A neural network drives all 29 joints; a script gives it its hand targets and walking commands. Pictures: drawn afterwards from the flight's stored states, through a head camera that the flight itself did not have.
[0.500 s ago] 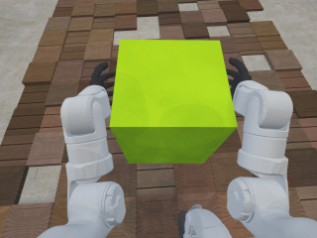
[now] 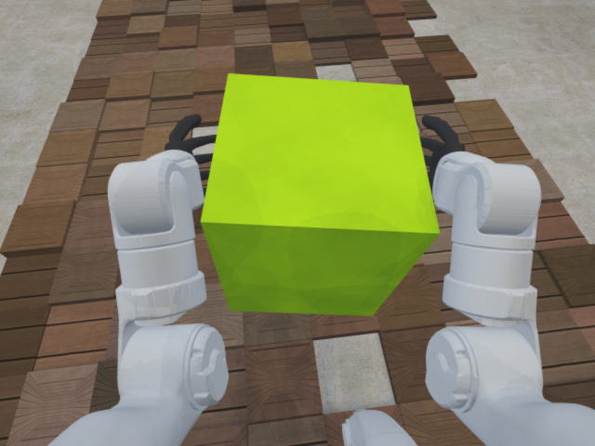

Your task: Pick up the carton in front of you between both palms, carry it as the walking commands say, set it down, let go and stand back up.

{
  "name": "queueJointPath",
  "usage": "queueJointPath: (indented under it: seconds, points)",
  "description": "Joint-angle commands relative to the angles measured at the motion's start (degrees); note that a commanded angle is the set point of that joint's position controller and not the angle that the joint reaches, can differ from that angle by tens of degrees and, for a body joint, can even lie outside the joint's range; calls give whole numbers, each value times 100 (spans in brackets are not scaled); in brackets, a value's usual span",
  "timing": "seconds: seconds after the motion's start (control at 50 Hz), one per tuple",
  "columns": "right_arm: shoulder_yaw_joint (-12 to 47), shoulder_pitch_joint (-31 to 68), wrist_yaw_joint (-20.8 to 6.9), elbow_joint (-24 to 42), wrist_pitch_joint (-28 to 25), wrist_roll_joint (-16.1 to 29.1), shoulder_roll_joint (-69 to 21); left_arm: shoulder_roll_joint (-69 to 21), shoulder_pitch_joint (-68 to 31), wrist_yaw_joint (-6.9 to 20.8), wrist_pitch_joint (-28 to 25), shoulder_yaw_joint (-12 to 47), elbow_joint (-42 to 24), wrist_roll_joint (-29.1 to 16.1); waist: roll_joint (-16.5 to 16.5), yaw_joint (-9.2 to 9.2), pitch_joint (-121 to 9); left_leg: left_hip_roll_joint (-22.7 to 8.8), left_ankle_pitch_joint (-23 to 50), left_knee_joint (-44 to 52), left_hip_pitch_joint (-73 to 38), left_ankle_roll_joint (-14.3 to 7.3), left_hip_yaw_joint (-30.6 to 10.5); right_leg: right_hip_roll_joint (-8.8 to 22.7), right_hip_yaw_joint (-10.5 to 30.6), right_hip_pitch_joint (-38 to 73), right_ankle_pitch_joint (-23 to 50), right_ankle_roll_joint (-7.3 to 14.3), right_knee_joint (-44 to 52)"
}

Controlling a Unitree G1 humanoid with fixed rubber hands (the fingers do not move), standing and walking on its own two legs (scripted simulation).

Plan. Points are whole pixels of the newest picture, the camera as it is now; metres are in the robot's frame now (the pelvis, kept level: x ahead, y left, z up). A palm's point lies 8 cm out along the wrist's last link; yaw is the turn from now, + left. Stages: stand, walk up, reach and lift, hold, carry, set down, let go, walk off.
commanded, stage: carry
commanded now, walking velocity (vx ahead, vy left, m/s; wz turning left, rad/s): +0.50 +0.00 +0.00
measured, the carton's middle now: (309, 210) +0.39 -0.02 +0.09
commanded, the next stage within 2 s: none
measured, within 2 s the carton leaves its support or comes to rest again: neither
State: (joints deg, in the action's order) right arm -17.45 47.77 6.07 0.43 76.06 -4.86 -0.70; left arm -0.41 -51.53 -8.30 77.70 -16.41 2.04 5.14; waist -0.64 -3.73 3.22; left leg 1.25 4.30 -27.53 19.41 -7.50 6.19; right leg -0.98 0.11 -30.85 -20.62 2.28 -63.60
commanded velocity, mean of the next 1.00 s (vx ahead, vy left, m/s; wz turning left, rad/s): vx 0.50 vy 0.00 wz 0.00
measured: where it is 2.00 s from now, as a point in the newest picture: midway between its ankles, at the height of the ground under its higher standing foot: (304, 185)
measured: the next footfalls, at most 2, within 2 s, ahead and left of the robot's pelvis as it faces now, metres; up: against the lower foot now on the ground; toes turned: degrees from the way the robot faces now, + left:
right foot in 0.22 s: +0.31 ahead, -0.10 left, -0.02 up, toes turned -4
left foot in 0.68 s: +0.62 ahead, +0.00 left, -0.01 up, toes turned +5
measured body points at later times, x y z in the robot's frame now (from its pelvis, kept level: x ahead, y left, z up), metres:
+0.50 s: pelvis +0.31 -0.07 -0.02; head +0.37 -0.08 +0.42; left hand +0.68 +0.10 +0.08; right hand +0.71 -0.20 +0.08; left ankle +0.35 +0.07 -0.68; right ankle +0.28 -0.10 -0.76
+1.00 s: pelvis +0.62 -0.08 -0.02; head +0.65 -0.08 +0.43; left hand +1.00 +0.03 +0.10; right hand +0.97 -0.27 +0.10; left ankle +0.58 -0.01 -0.76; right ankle +0.71 -0.23 -0.70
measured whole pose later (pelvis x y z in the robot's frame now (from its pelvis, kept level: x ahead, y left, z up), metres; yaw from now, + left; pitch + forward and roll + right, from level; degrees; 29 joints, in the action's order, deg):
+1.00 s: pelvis +0.62 -0.08 -0.02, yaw -1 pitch +6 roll -1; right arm -11.8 37.5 8.2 -1.9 67.1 -0.7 -1.5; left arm -3.5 -34.7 -7.0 69.0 -14.2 -3.0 6.2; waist -0.6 -6.3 -1.9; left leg 0.3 -16.7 -25.6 15.0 -4.0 6.8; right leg 4.0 -2.0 -41.7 -16.8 1.0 -52.3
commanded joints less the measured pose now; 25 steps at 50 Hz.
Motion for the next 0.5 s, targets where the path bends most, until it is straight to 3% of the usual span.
queueJointPath:
  seconds: [0.0, 0.04, 0.08, 0.12, 0.14, 0.16, 0.18, 0.2, 0.22, 0.24, 0.26, 0.28, 0.3, 0.34, 0.38, 0.48]
  points:
    - [4004, 4878, -1417, 335, 20, 3059, -6177, -5717, -3475, 1212, -117, 3188, 139, -1910, -404, -83, -2968, -1528, 2734, 522, -3192, -479, -1899, 96, -89, -1146, 416, -75, 821]
    - [3993, 4964, -1410, 347, -22, 3154, -6217, -5576, -3395, 1138, -175, 3081, 211, -1730, -362, -161, -2943, -1316, 2702, 463, -3204, -441, -1544, 1, -303, -1063, 1124, -116, 1765]
    - [3956, 4878, -1408, 189, -46, 3141, -6214, -5384, -3279, 1097, -188, 3021, 305, -1585, -447, -173, -2801, -971, 2536, 446, -2682, -249, -942, -217, -665, -254, 1987, -130, 2947]
    - [3883, 4651, -1424, -117, -82, 3047, -6154, -5265, -3140, 1113, -167, 3020, 457, -1564, -713, -99, -2779, -913, 2268, 195, -2018, -49, -600, -279, -784, 852, 2830, 28, 3442]
    - [3858, 4537, -1431, -291, -95, 3005, -6144, -5267, -3129, 1142, -163, 3028, 536, -1597, -705, -100, -2739, -822, 1980, -115, -2136, 55, -512, -196, -648, 963, 3489, 112, 3835]
    - [3812, 4474, -1428, -482, -110, 2958, -6124, -5259, -3093, 1177, -152, 3009, 659, -1639, -614, 23, -2789, -787, 1871, -667, -1924, 129, -432, -185, -711, 1516, 3782, 173, 4155]
    - [3766, 4401, -1424, -700, -113, 2938, -6107, -5261, -3088, 1215, -152, 2970, 787, -1663, -262, 239, -2840, -633, 1567, -1469, -1446, 256, -217, -147, -805, 2364, 4001, 214, 4401]
    - [3692, 4335, -1420, -938, -117, 2921, -6034, -5209, -3051, 1261, -150, 2875, 971, -1676, 87, 435, -2766, -468, 633, -2225, -940, 327, -95, 87, -700, 2947, 4450, 166, 4612]
    - [3589, 4298, -1403, -1151, -124, 2877, -5958, -5147, -3042, 1317, -136, 2761, 1149, -1694, 638, 506, -2740, -209, -2163, -3266, 198, 419, -93, 956, 0, 3841, 6053, 167, 4015]
    - [3453, 4615, -1369, -1044, -80, 2825, -6172, -5147, -3258, 1299, -225, 2700, 1260, -1665, 2317, 605, -3521, 370, -3805, -4929, 2324, 614, -520, 2341, 2376, 5699, 5740, 1560, 3526]
    - [3477, 4725, -1325, -930, -72, 2786, -6096, -5455, -3241, 1339, -240, 2826, 1174, -1853, 1275, 801, -3657, -87, -3248, -5357, 2309, 463, -978, 2217, 2453, 5065, 3461, 1551, 3968]
    - [3547, 4857, -1306, -714, -88, 2839, -6229, -5737, -3599, 1375, -280, 2980, 744, -2069, 792, 785, -3317, -176, -2902, -5130, 2296, 459, -922, 1883, 2342, 4427, 2459, 1324, 4206]
    - [3445, 4786, -1273, -617, -126, 2773, -6343, -5986, -3952, 1404, -291, 3090, 365, -2252, 145, 691, -3166, -310, -2636, -4762, 2187, 505, -887, 1787, 2170, 4022, 2116, 1054, 4352]
    - [3317, 4377, -1173, -604, -193, 2558, -6381, -6407, -4338, 1443, -342, 3396, -57, -2629, 166, 616, -3065, -344, -2239, -4368, 2108, 562, -823, 1566, 1787, 3694, 2534, 807, 4446]
    - [3365, 3882, -1075, -593, -276, 2328, -6396, -6690, -4231, 1468, -452, 3627, -272, -2819, 497, 627, -3176, -306, -2077, -4090, 2341, 611, -690, 1443, 1516, 3949, 3113, 727, 4339]
    - [3650, 2983, -936, -568, -570, 1906, -6273, -6878, -3775, 1578, -746, 4123, -533, -3035, 496, 835, -3126, -170, -1710, -3057, 3074, 660, -165, 1251, 940, 4635, 5027, 608, 4005]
